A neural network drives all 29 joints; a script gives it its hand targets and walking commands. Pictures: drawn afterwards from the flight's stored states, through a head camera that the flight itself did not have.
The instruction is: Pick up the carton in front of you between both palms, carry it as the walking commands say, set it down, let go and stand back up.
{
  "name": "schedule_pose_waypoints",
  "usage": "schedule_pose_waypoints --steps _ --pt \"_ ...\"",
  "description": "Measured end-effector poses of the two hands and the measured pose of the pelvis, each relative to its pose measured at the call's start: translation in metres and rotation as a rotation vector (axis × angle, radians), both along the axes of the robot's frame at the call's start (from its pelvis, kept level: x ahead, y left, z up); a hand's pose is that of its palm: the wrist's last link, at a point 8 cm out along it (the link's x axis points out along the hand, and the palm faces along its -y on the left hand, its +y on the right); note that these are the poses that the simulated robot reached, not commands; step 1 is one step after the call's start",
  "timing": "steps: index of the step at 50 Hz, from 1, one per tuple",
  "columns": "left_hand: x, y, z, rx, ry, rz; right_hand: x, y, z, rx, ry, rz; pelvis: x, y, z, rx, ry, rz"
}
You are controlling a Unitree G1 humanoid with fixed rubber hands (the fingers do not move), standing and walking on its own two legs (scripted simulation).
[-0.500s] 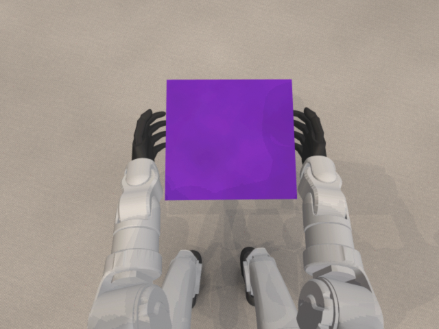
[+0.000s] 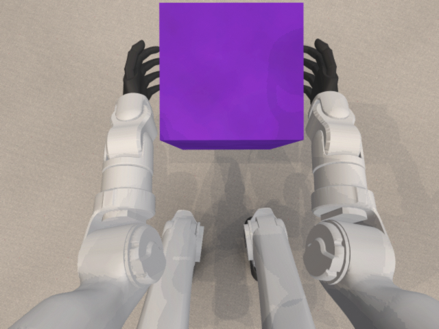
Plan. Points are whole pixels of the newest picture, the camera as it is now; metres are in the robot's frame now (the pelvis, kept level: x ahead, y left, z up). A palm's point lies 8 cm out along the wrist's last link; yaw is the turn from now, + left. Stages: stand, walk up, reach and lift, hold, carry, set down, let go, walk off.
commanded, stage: set down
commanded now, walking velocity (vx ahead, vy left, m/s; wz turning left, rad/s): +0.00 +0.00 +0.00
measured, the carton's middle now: (228, 94) +0.51 -0.02 -0.17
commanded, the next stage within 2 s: none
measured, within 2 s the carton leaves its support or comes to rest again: rests again in 1.08 s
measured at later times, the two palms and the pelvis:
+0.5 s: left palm (162, 99) +0.53 +0.13 -0.25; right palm (296, 96) +0.53 -0.17 -0.25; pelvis -0.02 +0.00 -0.11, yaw +1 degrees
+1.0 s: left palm (169, 103) +0.55 +0.13 -0.33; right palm (288, 101) +0.54 -0.17 -0.32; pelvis -0.01 +0.00 -0.16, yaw +1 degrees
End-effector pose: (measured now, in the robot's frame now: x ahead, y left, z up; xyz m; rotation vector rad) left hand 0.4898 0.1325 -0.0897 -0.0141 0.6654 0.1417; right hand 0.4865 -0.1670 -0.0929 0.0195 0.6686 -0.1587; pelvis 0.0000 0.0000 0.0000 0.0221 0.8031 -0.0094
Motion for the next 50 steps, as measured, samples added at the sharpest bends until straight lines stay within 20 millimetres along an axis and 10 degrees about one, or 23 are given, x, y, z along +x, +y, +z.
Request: schedule_pose_waypoints --steps 34,50 --pt "0.056 -0.005 -0.215 0.026 0.056 -0.032 0.057 -0.006 -0.212 -0.045 0.059 0.039 -0.012 0.001 -0.139 0.003 -0.047 0.015" --pt "0.057 -0.004 -0.238 0.019 0.076 -0.045 0.057 -0.007 -0.232 -0.033 0.082 0.055 -0.007 0.003 -0.162 -0.010 -0.103 0.024"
